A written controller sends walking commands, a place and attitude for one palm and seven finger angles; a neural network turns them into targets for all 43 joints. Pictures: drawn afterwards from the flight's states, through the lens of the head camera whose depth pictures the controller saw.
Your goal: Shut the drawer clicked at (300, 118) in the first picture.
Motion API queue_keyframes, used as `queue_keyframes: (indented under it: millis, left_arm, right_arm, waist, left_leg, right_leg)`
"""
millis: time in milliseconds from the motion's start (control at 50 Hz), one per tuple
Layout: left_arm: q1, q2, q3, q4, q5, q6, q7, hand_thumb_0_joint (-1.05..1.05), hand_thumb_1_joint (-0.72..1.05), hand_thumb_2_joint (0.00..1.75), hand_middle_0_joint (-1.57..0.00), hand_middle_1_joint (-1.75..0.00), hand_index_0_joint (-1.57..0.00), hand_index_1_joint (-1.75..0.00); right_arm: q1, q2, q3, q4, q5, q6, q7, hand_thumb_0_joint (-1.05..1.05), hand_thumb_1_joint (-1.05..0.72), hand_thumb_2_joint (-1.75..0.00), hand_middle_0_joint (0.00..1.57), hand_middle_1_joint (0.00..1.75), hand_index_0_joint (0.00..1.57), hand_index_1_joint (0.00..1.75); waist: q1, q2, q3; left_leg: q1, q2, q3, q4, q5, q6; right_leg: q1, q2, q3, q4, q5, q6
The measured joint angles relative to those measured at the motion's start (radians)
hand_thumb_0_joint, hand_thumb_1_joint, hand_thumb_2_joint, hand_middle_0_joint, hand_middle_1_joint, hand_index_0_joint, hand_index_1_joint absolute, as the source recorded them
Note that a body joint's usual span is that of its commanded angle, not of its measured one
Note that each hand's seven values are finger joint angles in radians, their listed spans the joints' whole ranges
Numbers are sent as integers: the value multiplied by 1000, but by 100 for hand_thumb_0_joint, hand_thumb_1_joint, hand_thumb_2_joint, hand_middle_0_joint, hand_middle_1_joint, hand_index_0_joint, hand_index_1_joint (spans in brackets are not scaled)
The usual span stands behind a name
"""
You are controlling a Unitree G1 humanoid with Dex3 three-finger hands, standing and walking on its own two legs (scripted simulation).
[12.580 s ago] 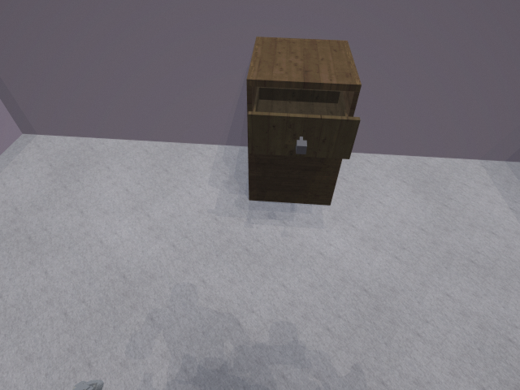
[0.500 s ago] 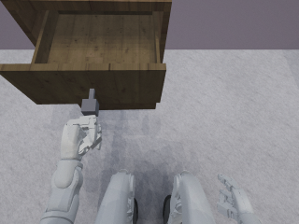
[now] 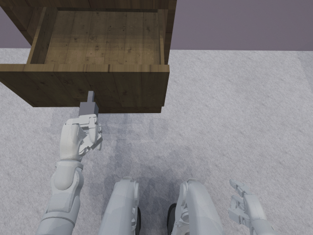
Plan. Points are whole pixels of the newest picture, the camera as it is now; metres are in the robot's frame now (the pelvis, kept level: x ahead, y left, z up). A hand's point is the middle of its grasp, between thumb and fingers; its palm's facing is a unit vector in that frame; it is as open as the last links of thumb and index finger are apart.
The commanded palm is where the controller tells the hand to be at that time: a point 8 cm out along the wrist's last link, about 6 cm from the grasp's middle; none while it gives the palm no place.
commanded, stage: push the drawer shut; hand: left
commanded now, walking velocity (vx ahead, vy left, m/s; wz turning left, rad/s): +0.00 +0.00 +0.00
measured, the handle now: (89, 105) +0.42 +0.19 +0.00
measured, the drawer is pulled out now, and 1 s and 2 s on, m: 0.19 0.07 0.00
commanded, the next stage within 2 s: none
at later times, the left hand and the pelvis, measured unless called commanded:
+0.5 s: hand (99, 117) +0.39 +0.17 -0.01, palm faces +0.03 -1.00 -0.05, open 3.0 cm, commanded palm +0.39 +0.21 +0.00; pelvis -0.02 +0.00 -0.01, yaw +0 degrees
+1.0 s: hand (102, 90) +0.47 +0.17 -0.01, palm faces +0.06 -1.00 -0.04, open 2.9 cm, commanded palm +0.46 +0.20 +0.00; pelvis -0.01 +0.02 +0.00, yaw -2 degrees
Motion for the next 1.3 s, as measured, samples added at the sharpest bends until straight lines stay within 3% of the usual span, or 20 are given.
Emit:
queue_keyframes:
  millis: [200, 360, 660, 980, 1300]
  left_arm:
    - [-94, 30, 34, 76, -14, 12, -34, -3, 83, 93, -140, -160, -140, -160]
    - [-192, 57, 64, 164, -17, 21, -39, -2, 80, 93, -140, -160, -140, -160]
    - [-429, 106, 128, 401, 18, 10, -20, -3, 77, 92, -140, -160, -140, -160]
    - [-578, 123, 196, 559, 58, -21, 2, -2, 80, 91, -140, -160, -140, -160]
    - [-732, 200, 257, 680, 91, -19, -6, -3, 81, 93, -140, -160, -140, -160]
  right_arm:
    - [12, -5, 11, 26, 3, -4, -21, 0, -91, -90, 20, 30, 20, 30]
    - [31, -12, 17, 40, 4, -15, -33, 0, -91, -90, 20, 30, 20, 30]
    - [80, -17, 32, 61, -5, -12, -33, 0, -91, -90, 20, 30, 20, 30]
    - [122, -13, 32, 70, -26, 52, -3, 0, -91, -90, 20, 30, 20, 30]
    - [109, -11, 39, 59, -41, 116, 2, 0, -91, -90, 20, 30, 20, 30]
  waist:
    - [-4, -1, 13]
    - [-24, 3, 16]
    - [-75, 7, 18]
    - [-103, 17, 22]
    - [-133, 15, 39]
  left_leg:
    - [-20, 2, -11, 10, 15, -7]
    - [-35, 5, -13, 14, 31, -4]
    - [-67, 4, -2, 11, 48, 15]
    - [-74, 6, 21, 1, 35, 32]
    - [-116, 14, 2, 25, 28, 19]
  right_leg:
    - [-16, 1, -11, 7, 14, -9]
    - [-28, 2, -14, 4, 33, -8]
    - [-57, 2, -3, -8, 59, 10]
    - [-72, 6, 21, -17, 55, 30]
    - [-110, 15, 3, 0, 50, 16]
